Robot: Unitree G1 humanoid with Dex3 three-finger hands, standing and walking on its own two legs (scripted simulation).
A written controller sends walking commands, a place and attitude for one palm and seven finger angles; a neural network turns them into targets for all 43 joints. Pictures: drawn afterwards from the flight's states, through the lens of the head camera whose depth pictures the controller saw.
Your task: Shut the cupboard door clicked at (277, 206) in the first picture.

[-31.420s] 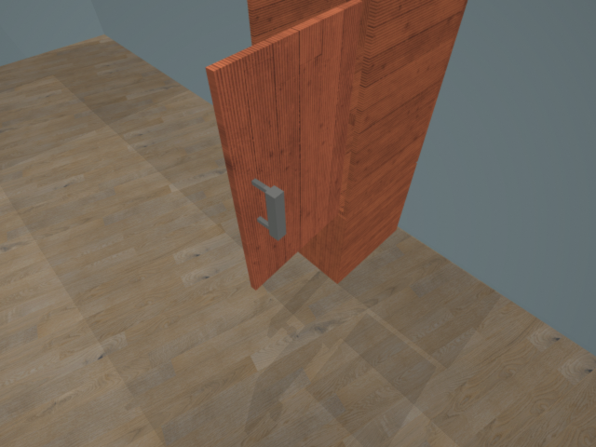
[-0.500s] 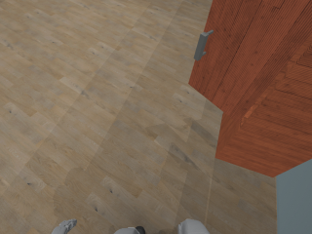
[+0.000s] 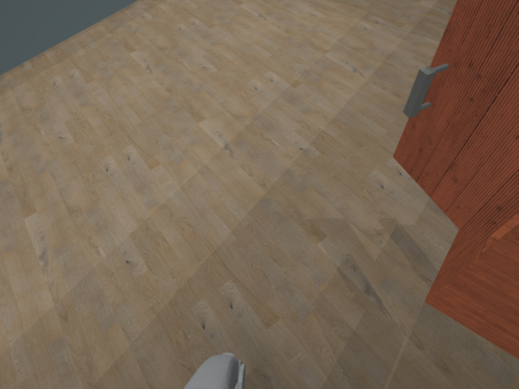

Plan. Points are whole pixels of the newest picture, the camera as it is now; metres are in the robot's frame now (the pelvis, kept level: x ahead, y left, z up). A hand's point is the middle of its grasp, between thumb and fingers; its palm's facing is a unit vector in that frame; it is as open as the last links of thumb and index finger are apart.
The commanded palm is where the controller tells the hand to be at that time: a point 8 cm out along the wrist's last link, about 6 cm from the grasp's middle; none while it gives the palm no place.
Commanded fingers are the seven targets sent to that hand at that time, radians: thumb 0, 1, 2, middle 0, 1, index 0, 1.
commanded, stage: walk to a spot facing it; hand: left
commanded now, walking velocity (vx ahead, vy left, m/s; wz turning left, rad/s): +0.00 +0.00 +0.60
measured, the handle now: (426, 90) +0.75 -0.39 -0.05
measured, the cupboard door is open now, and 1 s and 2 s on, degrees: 61 61 61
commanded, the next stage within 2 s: none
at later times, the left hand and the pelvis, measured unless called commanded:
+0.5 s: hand out of the picture +0.06 +0.26 -0.17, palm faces +0.34 -0.91 -0.25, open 7.4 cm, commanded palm none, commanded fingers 0.00 0.90 0.90 -0.20 -0.30 -0.20 -0.30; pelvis +0.05 +0.03 +0.00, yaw +19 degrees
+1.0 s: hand out of the picture +0.12 +0.21 -0.17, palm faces +0.61 -0.76 -0.24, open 7.3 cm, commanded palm none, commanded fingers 0.00 0.90 0.90 -0.20 -0.30 -0.20 -0.30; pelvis +0.22 +0.05 +0.00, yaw +38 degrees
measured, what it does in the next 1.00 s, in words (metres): walks ahead, turning left: left foot, then right foot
